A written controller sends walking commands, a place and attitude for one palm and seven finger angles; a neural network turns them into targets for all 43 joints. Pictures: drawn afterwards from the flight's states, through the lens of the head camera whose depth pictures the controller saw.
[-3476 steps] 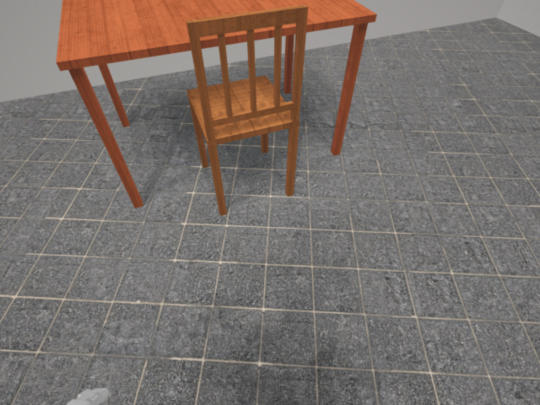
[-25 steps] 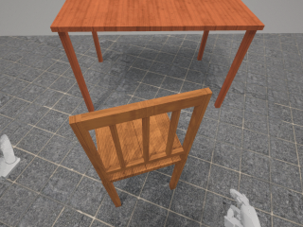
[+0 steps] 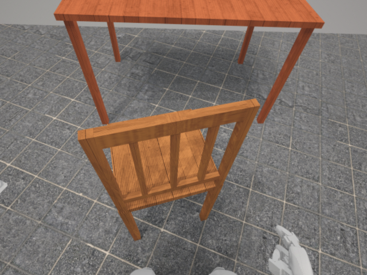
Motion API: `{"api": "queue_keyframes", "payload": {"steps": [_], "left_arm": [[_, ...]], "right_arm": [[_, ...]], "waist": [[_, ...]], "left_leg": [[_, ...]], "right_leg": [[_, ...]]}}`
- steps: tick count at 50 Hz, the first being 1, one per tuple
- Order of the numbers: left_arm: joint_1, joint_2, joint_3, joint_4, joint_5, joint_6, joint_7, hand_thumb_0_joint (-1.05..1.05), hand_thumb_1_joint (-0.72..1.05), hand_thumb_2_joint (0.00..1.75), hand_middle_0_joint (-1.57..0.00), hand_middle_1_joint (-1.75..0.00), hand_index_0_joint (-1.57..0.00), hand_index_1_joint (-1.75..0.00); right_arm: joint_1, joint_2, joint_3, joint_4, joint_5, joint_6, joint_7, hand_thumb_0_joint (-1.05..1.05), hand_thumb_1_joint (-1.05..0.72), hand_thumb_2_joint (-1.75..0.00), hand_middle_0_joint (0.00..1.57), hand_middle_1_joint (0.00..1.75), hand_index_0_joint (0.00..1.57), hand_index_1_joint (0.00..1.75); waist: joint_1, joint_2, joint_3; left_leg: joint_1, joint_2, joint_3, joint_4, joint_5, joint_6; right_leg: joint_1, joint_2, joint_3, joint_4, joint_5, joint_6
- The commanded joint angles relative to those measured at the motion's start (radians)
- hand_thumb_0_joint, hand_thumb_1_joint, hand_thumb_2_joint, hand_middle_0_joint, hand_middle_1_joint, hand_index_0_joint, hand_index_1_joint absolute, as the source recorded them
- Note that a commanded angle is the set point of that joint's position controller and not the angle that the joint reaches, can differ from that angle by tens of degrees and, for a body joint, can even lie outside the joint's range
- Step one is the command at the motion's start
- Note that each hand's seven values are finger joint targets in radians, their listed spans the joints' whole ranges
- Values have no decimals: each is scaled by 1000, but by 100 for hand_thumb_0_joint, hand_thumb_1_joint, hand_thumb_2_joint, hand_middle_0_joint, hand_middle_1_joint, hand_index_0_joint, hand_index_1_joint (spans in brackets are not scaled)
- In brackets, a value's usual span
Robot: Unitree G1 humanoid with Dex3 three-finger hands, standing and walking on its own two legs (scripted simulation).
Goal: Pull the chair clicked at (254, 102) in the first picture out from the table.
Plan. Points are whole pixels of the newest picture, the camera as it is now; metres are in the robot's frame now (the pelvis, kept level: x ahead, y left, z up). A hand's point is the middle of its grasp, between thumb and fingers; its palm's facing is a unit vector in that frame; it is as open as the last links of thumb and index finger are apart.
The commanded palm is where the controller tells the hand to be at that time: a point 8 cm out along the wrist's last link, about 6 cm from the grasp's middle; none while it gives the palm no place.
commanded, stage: step back with the hand held close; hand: left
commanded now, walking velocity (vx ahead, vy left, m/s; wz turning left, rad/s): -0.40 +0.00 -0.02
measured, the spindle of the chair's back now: (174, 162) +0.40 +0.05 -0.07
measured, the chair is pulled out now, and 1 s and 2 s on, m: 0.52 0.52 0.52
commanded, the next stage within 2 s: stop stepping back and stand still in 0.68 s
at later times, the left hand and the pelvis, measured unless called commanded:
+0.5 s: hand out of the picture +0.13 +0.26 +0.19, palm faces +0.42 -0.76 -0.50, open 7.4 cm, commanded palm +0.06 +0.29 +0.19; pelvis -0.08 -0.01 +0.02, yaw +1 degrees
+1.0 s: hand out of the picture -0.01 +0.22 +0.17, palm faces +0.39 -0.76 -0.52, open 7.4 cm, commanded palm -0.07 +0.26 +0.19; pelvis -0.21 -0.04 +0.01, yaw +0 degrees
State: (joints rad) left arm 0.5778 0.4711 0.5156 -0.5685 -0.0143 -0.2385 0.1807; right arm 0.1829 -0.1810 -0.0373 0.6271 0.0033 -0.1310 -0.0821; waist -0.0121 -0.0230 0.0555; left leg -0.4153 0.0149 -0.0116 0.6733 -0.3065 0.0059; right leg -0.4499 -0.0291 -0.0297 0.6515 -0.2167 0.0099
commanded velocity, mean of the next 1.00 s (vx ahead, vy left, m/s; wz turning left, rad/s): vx -0.24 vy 0.01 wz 0.00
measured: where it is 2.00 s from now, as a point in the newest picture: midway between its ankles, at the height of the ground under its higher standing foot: outside the picture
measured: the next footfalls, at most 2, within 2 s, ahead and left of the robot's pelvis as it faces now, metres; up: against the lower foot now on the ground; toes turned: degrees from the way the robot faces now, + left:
left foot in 0.34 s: -0.02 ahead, +0.11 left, +0.00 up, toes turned +3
right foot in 0.66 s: -0.10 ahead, -0.19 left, +0.00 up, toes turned -4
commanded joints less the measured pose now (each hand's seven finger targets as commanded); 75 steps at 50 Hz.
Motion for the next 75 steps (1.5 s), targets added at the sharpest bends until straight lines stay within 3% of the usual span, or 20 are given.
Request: {"api": "queue_keyframes", "payload": {"steps": [1,4,9,15,19,23,28,34,35,36,39,43,45,47,55,61,63,66,69,75], "left_arm": [[-10,109,86,-215,-24,-84,5,0,90,90,-20,-30,-20,-30],[-41,126,82,-212,-15,-96,-6,0,90,90,-20,-30,-20,-30],[11,190,138,-140,-28,-70,7,0,90,90,-20,-30,-20,-30],[95,153,120,-177,-24,-65,17,0,90,90,-20,-30,-20,-30],[40,203,152,-285,-24,-97,6,0,90,90,-20,-30,-20,-30],[-38,115,68,-303,-25,-113,3,0,90,90,-20,-30,-20,-30],[-35,114,72,-182,-42,-89,-15,0,90,90,-20,-30,-20,-30],[0,185,129,-160,-37,-114,-35,0,90,90,-20,-30,-20,-30],[12,174,100,-180,-45,-117,-42,0,90,90,-20,-30,-20,-30],[26,191,111,-171,-57,-111,-35,0,90,90,-20,-30,-20,-30],[40,169,133,-140,-31,-84,-5,0,90,90,-20,-30,-20,-30],[79,164,107,-165,-42,-68,22,0,90,90,-20,-30,-20,-30],[54,162,89,-244,-40,-72,24,0,90,90,-20,-30,-20,-30],[16,180,108,-204,-16,-60,22,0,90,90,-20,-30,-20,-30],[-89,110,25,-82,4,-49,5,0,90,90,-20,-30,-20,-30],[-168,125,8,-77,-5,-35,-4,0,90,90,-20,-30,-20,-30],[-179,129,18,-89,-8,-34,2,0,90,90,-20,-30,-20,-30],[-157,135,43,-175,-7,-34,3,0,90,90,-20,-30,-20,-30],[-69,127,34,-104,-5,-29,-13,0,90,90,-20,-30,-20,-30],[-117,127,14,-87,-13,-34,-14,0,90,90,-20,-30,-20,-30]], "right_arm": [[-52,-141,-53,-99,-11,-83,4,0,-90,-90,20,30,20,30],[-60,-144,-58,-80,-10,-87,14,0,-90,-90,20,30,20,30],[-84,-109,-71,-121,-4,-27,15,0,-90,-90,20,30,20,30],[-72,-97,-23,-127,-2,20,-5,0,-90,-90,20,30,20,30],[-83,-136,-66,-138,-3,-60,7,0,-90,-90,20,30,20,30],[-29,-146,-80,-75,-6,-106,23,0,-90,-90,20,30,20,30],[-57,-144,-55,-77,-9,-115,35,0,-90,-90,20,30,20,30],[-57,-143,-40,-95,2,-108,46,0,-90,-90,20,30,20,30],[-21,-140,-63,-117,8,-98,48,0,-90,-90,20,30,20,30],[-56,-139,-76,-137,24,-90,42,0,-90,-90,20,30,20,30],[-134,-72,-21,-137,9,-50,26,0,-90,-90,20,30,20,30],[-44,-125,-31,-160,25,-34,-1,0,-90,-90,20,30,20,30],[-45,-163,-46,-173,29,-63,-9,0,-90,-90,20,30,20,30],[-62,-148,-26,-169,29,-84,-8,0,-90,-90,20,30,20,30],[-9,-158,-39,-124,24,-90,8,0,-90,-90,20,30,20,30],[6,-148,-30,-92,2,-46,17,0,-90,-90,20,30,20,30],[-17,-141,-15,-112,2,-47,10,0,-90,-90,20,30,20,30],[-47,-144,-23,-145,11,-58,4,0,-90,-90,20,30,20,30],[-47,-119,-29,-147,31,-71,33,0,-90,-90,20,30,20,30],[-24,-130,-7,-120,6,-72,25,0,-90,-90,20,30,20,30]], "waist": [[14,201,-185],[14,149,-236],[22,-139,-252],[1,-68,-241],[3,331,-233],[4,258,-193],[5,293,-152],[21,88,-161],[14,-212,-214],[27,-327,-203],[7,-113,-195],[-16,-49,-190],[5,152,-135],[-7,389,-71],[-6,126,-12],[-23,-162,-64],[-30,-61,-34],[-16,377,-35],[16,188,-21],[-8,150,-51]], "left_leg": [[78,263,-173,-157,614,90],[151,203,-105,-57,647,46],[-16,-25,-45,410,-245,-27],[114,5,36,-243,1,-11],[134,370,-219,-360,523,146],[353,300,-93,-199,920,125],[251,299,-134,-237,630,103],[45,157,-43,-71,66,27],[31,21,56,92,-77,-34],[31,-41,26,317,-189,-39],[-31,17,-50,273,-220,-28],[188,38,25,-280,-47,7],[159,172,-127,-386,-36,65],[-104,230,-241,-516,-437,95],[-97,63,-68,-275,-412,54],[208,-35,36,127,-140,28],[238,5,-20,-105,-185,49],[17,258,-424,-567,-553,144],[-43,214,-254,-485,-331,152],[-36,96,-110,-297,-243,49]], "right_leg": [[185,-45,28,-10,26,-28],[246,-77,32,-106,282,-51],[204,-397,338,-365,431,-229],[301,-207,101,-208,390,-77],[74,-29,45,281,-247,13],[-65,-3,51,294,-230,-11],[100,-23,24,-22,-145,-16],[285,-90,-6,-296,184,-25],[238,-196,149,-328,234,-95],[115,-355,317,-424,188,-186],[199,-312,158,-289,393,-181],[194,-164,90,-218,-66,-44],[188,-63,37,-116,-145,-1],[271,-15,6,31,-230,9],[248,-13,74,-247,-341,-26],[-41,-214,290,-459,-525,-141],[-52,-146,179,-340,-503,-103],[94,60,2,280,-287,1],[147,16,17,275,-214,-2],[398,-9,25,-350,-123,-53]]}}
